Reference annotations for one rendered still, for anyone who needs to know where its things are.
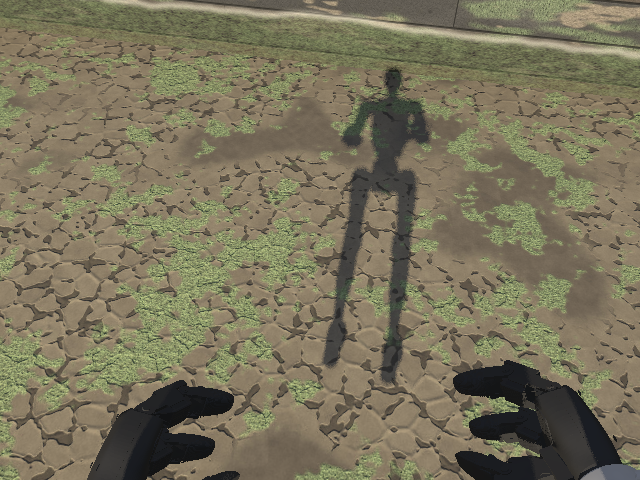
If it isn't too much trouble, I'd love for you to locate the robot left hand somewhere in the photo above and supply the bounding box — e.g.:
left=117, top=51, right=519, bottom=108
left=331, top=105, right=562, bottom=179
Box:
left=87, top=380, right=240, bottom=480

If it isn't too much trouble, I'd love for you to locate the robot right hand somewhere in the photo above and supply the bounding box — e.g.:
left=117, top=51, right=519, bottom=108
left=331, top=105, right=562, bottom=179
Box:
left=453, top=360, right=622, bottom=480

